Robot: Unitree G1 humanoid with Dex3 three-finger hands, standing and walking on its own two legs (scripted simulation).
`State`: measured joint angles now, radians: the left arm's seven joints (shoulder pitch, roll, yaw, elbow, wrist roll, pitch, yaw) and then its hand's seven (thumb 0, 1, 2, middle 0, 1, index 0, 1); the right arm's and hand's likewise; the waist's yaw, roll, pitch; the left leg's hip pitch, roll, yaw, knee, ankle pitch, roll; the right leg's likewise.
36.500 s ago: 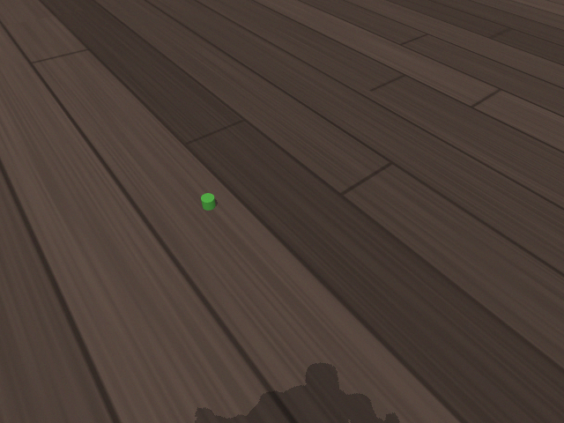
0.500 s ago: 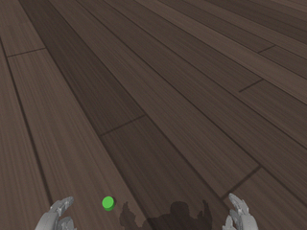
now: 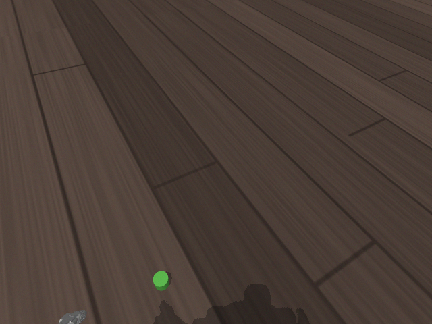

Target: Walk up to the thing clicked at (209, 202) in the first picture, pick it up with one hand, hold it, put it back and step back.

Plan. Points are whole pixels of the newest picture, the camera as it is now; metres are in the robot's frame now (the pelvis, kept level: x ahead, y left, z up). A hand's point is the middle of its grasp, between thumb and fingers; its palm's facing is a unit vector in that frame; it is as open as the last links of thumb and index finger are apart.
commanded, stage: stand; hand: left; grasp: from above
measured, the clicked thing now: (161, 280) +0.43 +0.21 -0.72
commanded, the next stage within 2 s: none
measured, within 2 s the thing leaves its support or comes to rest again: neither
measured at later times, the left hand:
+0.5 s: hand out of the picture +0.04 +0.24 -0.14, palm faces +0.04 -0.94 -0.33, open 7.4 cm
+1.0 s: hand out of the picture +0.07 +0.23 -0.13, palm faces +0.03 -0.94 -0.33, open 7.3 cm
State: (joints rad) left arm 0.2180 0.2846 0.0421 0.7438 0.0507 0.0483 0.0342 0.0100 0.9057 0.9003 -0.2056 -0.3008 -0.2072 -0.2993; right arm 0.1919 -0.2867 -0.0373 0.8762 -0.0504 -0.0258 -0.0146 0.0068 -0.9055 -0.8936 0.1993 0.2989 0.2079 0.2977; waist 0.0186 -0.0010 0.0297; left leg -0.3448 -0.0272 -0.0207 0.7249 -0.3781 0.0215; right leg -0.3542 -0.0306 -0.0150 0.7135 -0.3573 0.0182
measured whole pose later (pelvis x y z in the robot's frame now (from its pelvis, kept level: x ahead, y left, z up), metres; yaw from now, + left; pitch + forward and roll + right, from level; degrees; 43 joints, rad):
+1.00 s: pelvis +0.01 -0.01 +0.03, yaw +1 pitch -3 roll +0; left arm 0.11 0.29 0.03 1.16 0.02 0.00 0.02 0.01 0.91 0.90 -0.21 -0.30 -0.21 -0.30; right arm 0.14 -0.31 -0.01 1.14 -0.02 0.00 -0.02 0.00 -0.91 -0.89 0.20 0.30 0.21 0.30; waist 0.01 0.02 0.06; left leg -0.09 -0.01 -0.04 0.34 -0.19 0.00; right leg -0.09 -0.02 -0.04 0.33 -0.18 0.01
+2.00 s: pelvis +0.02 -0.02 +0.03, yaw +1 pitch -2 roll +0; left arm 0.09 0.32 0.02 1.15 0.01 -0.01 0.01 0.01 0.91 0.90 -0.21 -0.30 -0.21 -0.30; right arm 0.11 -0.33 0.00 1.14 -0.01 -0.01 -0.01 0.00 -0.91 -0.89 0.20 0.30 0.21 0.30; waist 0.00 0.02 0.05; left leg -0.08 0.00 -0.04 0.31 -0.19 -0.01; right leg -0.09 -0.01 -0.04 0.31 -0.18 0.00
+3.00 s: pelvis -0.14 +0.04 +0.00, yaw -3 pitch -3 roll -2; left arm 0.13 0.35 0.07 0.88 0.03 0.04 0.00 0.01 0.91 0.90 -0.21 -0.30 -0.21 -0.30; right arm 0.10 -0.38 -0.04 0.87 0.00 0.05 -0.01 0.00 -0.90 -0.89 0.20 0.30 0.21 0.30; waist -0.03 0.06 0.21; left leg -0.38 0.00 0.01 0.73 -0.33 0.04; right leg -0.24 0.07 0.03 0.64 -0.34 -0.03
